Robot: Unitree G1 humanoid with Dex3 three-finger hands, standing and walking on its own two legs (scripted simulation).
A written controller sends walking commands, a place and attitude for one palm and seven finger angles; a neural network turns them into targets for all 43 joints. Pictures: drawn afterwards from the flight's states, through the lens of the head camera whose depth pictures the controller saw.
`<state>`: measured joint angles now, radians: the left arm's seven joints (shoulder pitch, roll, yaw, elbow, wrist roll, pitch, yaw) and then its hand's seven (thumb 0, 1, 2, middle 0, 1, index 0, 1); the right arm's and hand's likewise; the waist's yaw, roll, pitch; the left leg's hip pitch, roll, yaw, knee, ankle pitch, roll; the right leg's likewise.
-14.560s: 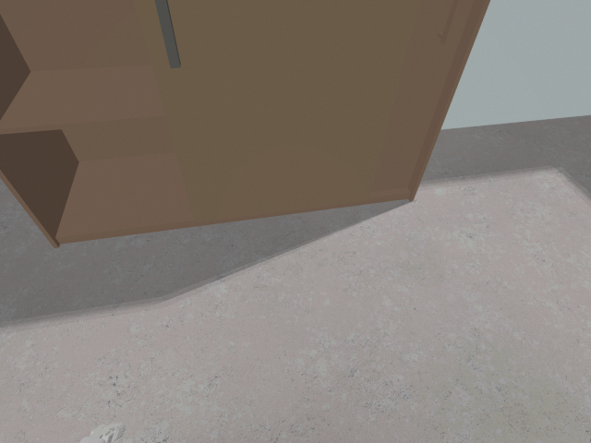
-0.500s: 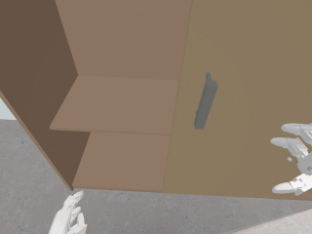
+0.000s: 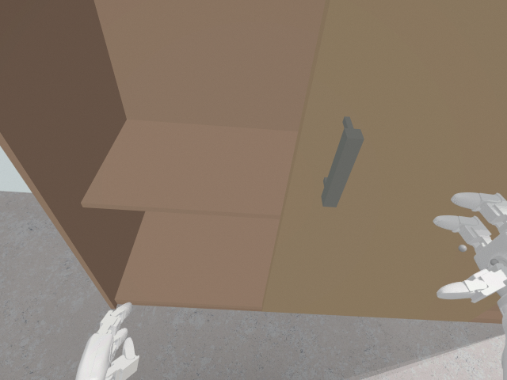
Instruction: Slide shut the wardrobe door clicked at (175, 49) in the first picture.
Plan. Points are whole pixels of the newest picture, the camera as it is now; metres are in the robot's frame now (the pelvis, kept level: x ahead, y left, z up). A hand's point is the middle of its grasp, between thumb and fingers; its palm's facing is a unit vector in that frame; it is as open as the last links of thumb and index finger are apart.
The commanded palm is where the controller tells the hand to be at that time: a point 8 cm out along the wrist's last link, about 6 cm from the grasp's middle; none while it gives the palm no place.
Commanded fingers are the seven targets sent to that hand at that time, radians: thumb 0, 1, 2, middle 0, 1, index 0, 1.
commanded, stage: move the hooked fingers beside the handle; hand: right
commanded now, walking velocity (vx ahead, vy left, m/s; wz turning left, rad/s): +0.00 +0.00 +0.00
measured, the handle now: (337, 163) +0.48 -0.13 +0.10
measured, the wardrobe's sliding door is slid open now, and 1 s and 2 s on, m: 0.57 0.57 0.57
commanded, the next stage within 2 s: none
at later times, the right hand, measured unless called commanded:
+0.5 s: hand (423, 214) +0.35 -0.24 +0.12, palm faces +0.00 +1.00 -0.03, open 13.9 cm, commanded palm +0.32 -0.29 +0.12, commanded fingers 0.00 0.50 -0.30 0.30 1.20 0.30 1.20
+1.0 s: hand (391, 192) +0.40 -0.21 +0.12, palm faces +0.00 +1.00 -0.02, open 14.0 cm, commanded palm +0.38 -0.26 +0.11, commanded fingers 0.00 0.50 -0.30 0.30 1.20 0.30 1.20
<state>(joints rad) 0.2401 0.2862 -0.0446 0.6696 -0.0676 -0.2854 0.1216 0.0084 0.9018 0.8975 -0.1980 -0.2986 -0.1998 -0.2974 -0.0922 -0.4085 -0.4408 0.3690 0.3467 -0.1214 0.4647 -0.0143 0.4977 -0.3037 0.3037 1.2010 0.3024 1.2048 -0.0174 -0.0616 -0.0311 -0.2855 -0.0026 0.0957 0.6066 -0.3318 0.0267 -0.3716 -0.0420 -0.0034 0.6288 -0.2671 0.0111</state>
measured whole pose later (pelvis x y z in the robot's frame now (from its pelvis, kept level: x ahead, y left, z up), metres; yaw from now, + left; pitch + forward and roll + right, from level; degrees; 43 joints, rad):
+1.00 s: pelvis +0.01 -0.02 +0.00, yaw +1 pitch +4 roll +1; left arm 0.27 0.27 -0.04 0.67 -0.05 -0.16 0.08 0.01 0.90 0.90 -0.20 -0.30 -0.20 -0.30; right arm -0.43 -0.32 -0.27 0.61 0.22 -0.14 0.24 -0.01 0.50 -0.30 0.30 1.20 0.30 1.20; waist 0.03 -0.04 -0.04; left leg -0.36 0.02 0.06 0.62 -0.34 0.00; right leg -0.43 -0.02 -0.03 0.64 -0.28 -0.01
